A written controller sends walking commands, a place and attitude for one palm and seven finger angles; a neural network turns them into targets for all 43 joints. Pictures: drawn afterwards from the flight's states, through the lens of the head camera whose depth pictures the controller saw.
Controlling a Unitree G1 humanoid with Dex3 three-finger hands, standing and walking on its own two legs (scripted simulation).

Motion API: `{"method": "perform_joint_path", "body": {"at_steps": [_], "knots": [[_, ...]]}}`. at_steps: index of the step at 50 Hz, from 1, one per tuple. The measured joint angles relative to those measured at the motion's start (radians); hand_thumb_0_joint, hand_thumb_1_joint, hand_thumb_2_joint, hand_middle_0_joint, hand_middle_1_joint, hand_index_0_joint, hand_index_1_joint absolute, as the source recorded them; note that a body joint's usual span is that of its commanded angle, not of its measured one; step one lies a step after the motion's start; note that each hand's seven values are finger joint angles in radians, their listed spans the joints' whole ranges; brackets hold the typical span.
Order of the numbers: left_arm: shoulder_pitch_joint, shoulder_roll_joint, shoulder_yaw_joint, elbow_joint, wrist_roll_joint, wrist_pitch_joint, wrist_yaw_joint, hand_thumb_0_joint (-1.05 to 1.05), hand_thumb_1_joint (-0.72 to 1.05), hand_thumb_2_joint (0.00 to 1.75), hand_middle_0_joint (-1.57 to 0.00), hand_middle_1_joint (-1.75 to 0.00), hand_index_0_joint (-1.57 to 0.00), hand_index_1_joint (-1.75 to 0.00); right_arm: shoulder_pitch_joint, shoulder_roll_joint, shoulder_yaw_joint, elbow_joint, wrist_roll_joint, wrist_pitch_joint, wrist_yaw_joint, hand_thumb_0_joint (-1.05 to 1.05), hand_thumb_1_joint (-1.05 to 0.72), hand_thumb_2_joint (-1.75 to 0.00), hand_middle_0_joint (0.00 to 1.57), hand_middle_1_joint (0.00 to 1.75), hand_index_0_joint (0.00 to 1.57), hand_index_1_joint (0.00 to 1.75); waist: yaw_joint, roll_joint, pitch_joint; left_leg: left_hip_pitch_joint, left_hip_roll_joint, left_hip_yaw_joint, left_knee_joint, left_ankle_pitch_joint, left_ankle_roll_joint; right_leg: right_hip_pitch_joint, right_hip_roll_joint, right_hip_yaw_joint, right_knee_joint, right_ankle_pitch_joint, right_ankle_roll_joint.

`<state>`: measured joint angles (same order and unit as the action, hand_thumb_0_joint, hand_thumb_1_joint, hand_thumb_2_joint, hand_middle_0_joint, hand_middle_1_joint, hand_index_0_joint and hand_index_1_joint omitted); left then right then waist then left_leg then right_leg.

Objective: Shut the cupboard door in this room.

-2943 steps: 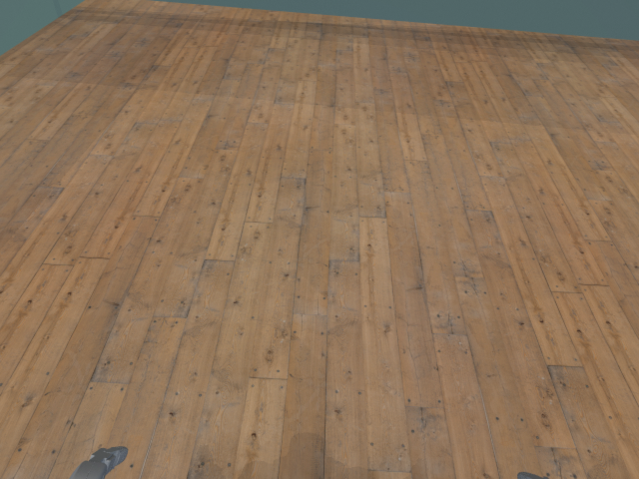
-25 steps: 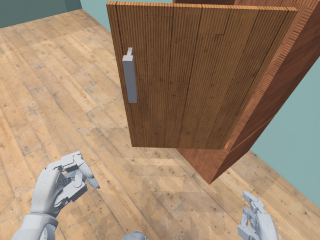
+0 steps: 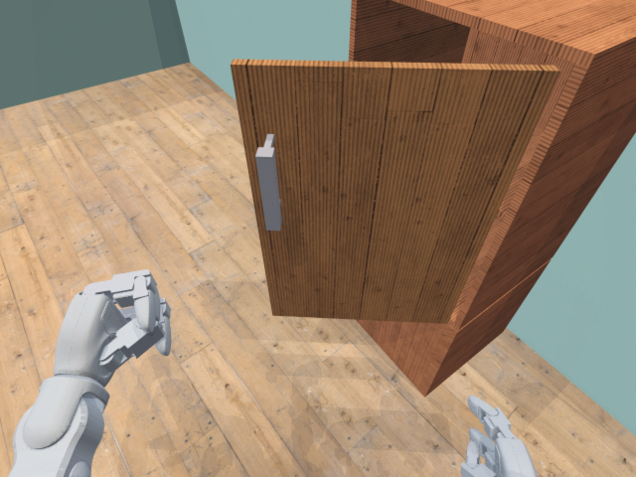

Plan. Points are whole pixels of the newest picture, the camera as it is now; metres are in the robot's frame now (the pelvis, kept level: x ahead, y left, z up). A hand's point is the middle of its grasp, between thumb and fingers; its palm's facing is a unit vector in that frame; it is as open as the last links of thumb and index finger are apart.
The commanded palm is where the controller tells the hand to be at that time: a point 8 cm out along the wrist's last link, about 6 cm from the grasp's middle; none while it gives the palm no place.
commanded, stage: raise the hand and make a fist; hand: left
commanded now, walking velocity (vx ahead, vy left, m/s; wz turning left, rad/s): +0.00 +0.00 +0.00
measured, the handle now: (272, 183) +0.50 +0.13 +0.11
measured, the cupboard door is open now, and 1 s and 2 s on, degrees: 51 51 51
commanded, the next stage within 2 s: bring the fist close to the handle in 0.30 s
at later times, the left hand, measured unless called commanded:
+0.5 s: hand (196, 341) +0.23 +0.16 +0.10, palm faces +0.04 -1.00 -0.04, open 3.1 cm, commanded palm +0.22 +0.21 +0.11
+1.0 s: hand (237, 272) +0.31 +0.13 +0.12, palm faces +0.03 -1.00 -0.02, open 3.1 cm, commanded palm +0.30 +0.17 +0.11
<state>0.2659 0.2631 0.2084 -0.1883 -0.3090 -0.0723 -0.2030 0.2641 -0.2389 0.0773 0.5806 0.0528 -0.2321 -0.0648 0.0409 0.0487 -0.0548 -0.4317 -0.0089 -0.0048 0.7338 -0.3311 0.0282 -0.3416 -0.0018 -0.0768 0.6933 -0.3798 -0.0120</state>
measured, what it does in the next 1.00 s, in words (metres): stands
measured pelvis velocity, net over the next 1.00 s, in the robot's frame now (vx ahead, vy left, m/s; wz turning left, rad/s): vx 0.01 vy -0.02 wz -0.02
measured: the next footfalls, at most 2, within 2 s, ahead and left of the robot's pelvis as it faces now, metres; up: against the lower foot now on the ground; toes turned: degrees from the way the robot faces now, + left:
none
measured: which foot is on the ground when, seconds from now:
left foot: down 0.00-1.00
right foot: down 0.00-1.00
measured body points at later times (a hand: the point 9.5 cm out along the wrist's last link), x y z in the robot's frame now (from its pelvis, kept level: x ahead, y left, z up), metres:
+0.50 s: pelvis +0.00 -0.02 +0.00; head +0.00 -0.04 +0.45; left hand +0.23 +0.21 +0.11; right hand +0.18 -0.25 -0.07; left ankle +0.03 +0.10 -0.72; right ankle -0.01 -0.11 -0.72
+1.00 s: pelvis +0.01 -0.02 +0.00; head +0.02 -0.03 +0.45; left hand +0.31 +0.19 +0.13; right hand +0.18 -0.25 -0.08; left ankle +0.03 +0.10 -0.72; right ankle -0.01 -0.11 -0.72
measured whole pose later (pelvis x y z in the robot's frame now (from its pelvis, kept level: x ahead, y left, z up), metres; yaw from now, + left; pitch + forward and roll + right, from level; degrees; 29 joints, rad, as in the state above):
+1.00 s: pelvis +0.01 -0.02 +0.00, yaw -1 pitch +2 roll +0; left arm 0.00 0.18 0.09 0.00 -0.20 -0.08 -0.06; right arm 0.24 -0.24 0.04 0.61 0.04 -0.19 -0.04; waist 0.02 0.04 -0.04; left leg -0.40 0.00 0.01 0.69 -0.33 0.01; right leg -0.34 0.01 -0.06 0.69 -0.40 -0.03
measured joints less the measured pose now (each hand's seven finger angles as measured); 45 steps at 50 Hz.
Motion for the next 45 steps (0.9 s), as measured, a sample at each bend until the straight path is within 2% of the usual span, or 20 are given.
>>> {"method": "perform_joint_path", "body": {"at_steps": [3,6,8,12,16,22,25,31,36,40,45], "knots": [[0.014,-0.01,-0.018,0.022,-0.002,0.034,-0.022,0.01,0.9,0.91,-1.3,-1.5,-1.3,-1.5,0.002,-0.009,-0.007,0.002,0.002,0.0,-0.003,0.01,-0.9,-0.9,0.2,0.3,0.2,0.3,-0.006,0.002,0.001,0.013,0.002,0.005,-0.02,0.01,-0.003,0.007,0.002,0.005,-0.011,0.007,-0.003],[0.041,-0.014,-0.035,0.031,0.009,0.051,-0.016,0.01,0.9,0.91,-1.3,-1.5,-1.3,-1.5,0.001,-0.011,-0.016,-0.001,-0.001,0.0,-0.005,0.01,-0.9,-0.9,0.2,0.3,0.2,0.3,-0.011,-0.006,0.007,0.023,0.005,0.01,-0.034,0.017,-0.008,0.008,0.004,0.01,-0.013,0.01,-0.008],[0.052,-0.016,-0.037,0.026,0.018,0.036,0.004,0.01,0.9,0.9,-1.3,-1.5,-1.3,-1.5,0.001,-0.011,-0.022,-0.002,-0.004,-0.005,-0.006,0.01,-0.9,-0.9,0.2,0.3,0.2,0.3,-0.012,-0.012,0.012,0.026,0.007,0.009,-0.037,0.019,-0.012,0.009,0.007,0.01,-0.011,0.009,-0.012],[0.047,-0.018,-0.023,0.01,0.028,-0.035,0.044,0.02,0.9,0.9,-1.3,-1.5,-1.3,-1.5,-0.003,-0.012,-0.028,0.005,-0.01,-0.02,0.0,0.01,-0.9,-0.9,0.2,0.3,0.2,0.3,-0.01,-0.017,0.02,0.025,0.012,0.002,-0.031,0.019,-0.021,0.009,0.012,0.003,-0.004,0.005,-0.021],[0.03,-0.02,-0.018,0.018,0.022,-0.068,0.031,0.01,0.9,0.9,-1.3,-1.5,-1.3,-1.5,-0.009,-0.015,-0.027,0.013,-0.008,-0.024,0.004,0.01,-0.9,-0.9,0.2,0.3,0.2,0.3,-0.007,-0.005,0.016,0.021,0.016,-0.005,-0.025,0.017,-0.026,0.008,0.016,-0.004,-0.001,0.002,-0.025],[0.043,-0.02,-0.044,0.051,0.015,-0.005,-0.01,0.01,0.9,0.9,-1.3,-1.5,-1.3,-1.5,-0.012,-0.014,-0.024,0.006,-0.005,-0.017,-0.005,0.01,-0.9,-0.9,0.2,0.3,0.2,0.3,-0.008,0.009,0.012,0.026,0.018,-0.001,-0.033,0.015,-0.029,0.008,0.018,0.002,-0.003,0.0,-0.026],[0.022,-0.022,-0.049,0.062,0.023,-0.007,0.013,0.01,0.9,0.9,-1.3,-1.5,-1.3,-1.5,-0.013,-0.01,-0.025,0.011,-0.007,-0.022,-0.01,0.01,-0.9,-0.9,0.2,0.3,0.2,0.3,-0.007,0.005,0.018,0.026,0.017,-0.003,-0.032,0.013,-0.03,0.009,0.017,0.0,-0.001,-0.004,-0.027],[-0.1,-0.043,-0.059,0.093,0.046,-0.058,0.055,0.02,0.9,0.9,-1.3,-1.5,-1.3,-1.5,-0.025,-0.008,-0.023,0.032,-0.011,-0.032,-0.003,0.01,-0.9,-0.9,0.2,0.3,0.2,0.3,-0.007,-0.005,0.028,0.013,0.011,-0.007,-0.022,0.007,-0.029,-0.004,0.012,-0.005,0.013,-0.014,-0.028],[-0.148,-0.056,-0.098,0.13,0.061,-0.004,0.044,0.01,0.9,0.91,-1.3,-1.5,-1.3,-1.5,-0.021,-0.005,-0.022,0.026,-0.009,-0.01,0.005,0.01,-0.9,-0.9,0.2,0.3,0.2,0.3,-0.018,-0.002,0.01,0.019,0.009,0.007,-0.037,0.005,-0.025,-0.006,0.009,0.01,0.005,-0.015,-0.023],[-0.156,-0.062,-0.1,0.157,0.069,0.042,0.071,0.01,0.9,0.9,-1.3,-1.5,-1.3,-1.5,-0.019,0.001,-0.024,0.017,-0.013,0.018,0.009,0.01,-0.9,-0.9,0.2,0.3,0.2,0.3,-0.026,-0.009,0.004,0.035,0.009,0.022,-0.055,0.005,-0.023,0.0,0.008,0.025,-0.003,-0.014,-0.02],[-0.193,-0.069,-0.084,0.164,0.088,0.013,0.131,0.02,0.9,0.9,-1.3,-1.5,-1.3,-1.5,-0.019,0.004,-0.029,0.02,-0.019,0.033,0.018,0.01,-0.9,-0.9,0.2,0.3,0.2,0.3,-0.024,-0.021,0.01,0.04,0.009,0.023,-0.054,0.002,-0.023,0.006,0.008,0.026,-0.003,-0.017,-0.021]]}}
